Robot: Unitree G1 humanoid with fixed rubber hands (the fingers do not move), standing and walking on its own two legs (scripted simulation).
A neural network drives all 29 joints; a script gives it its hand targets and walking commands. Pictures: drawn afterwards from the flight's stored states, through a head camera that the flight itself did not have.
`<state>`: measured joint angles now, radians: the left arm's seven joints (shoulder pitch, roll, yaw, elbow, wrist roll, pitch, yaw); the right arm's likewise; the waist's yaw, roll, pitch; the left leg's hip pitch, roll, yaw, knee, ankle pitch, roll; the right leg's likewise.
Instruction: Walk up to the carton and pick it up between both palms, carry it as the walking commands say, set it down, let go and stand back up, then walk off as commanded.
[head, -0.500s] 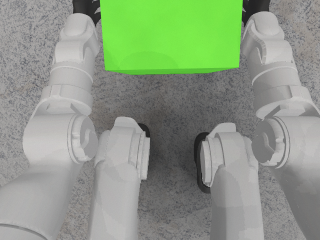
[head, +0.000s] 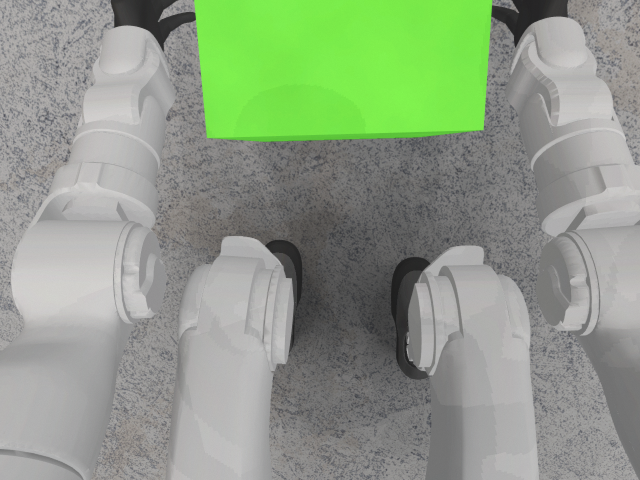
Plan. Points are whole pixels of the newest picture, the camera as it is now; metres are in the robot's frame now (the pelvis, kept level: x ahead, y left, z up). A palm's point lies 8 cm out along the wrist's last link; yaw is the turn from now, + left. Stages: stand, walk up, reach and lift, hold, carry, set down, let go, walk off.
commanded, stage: set down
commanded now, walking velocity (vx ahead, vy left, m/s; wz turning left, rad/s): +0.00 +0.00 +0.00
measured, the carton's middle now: (339, 8) +0.56 +0.04 -0.24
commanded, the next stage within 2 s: let go in 1.48 s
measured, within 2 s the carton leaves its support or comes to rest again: neither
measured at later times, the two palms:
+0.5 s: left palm out of the picture +0.52 +0.25 -0.09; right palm out of the picture +0.55 -0.16 -0.09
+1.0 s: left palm out of the picture +0.52 +0.25 +0.07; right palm out of the picture +0.55 -0.17 +0.06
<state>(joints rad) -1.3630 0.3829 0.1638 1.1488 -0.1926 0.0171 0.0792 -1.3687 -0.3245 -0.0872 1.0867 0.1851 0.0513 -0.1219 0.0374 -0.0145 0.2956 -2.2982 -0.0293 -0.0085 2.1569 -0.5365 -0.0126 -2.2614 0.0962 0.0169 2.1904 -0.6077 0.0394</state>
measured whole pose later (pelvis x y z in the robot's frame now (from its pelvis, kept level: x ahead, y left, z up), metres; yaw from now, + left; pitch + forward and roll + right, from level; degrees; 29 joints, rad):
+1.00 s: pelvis +0.02 +0.00 +0.17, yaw +0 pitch +47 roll -1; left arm -1.10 0.35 0.28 0.82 -0.09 0.18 -0.02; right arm -1.12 -0.31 -0.23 0.80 0.08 0.20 -0.04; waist 0.03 -0.01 -0.03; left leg -1.94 -0.04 -0.02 1.57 -0.45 0.00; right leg -1.90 0.06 0.03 1.60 -0.51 0.02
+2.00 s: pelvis +0.09 +0.01 +0.36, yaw +1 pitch +27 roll +0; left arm -0.31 0.24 0.17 0.59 0.01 0.07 -0.10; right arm -0.31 -0.18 -0.16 0.57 -0.04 0.08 0.02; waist 0.02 0.00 -0.05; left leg -0.95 -0.04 -0.05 0.76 -0.27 0.01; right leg -0.92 0.03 0.05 0.76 -0.32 0.01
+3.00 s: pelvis +0.13 +0.01 +0.40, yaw +1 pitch -1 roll +0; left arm 0.22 0.34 0.05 0.65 0.04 0.04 0.01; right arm 0.19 -0.32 -0.05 0.70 -0.04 0.03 -0.01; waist 0.00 -0.02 0.01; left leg -0.20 -0.03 -0.03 0.50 -0.29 0.02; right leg -0.16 0.02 0.06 0.48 -0.31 0.00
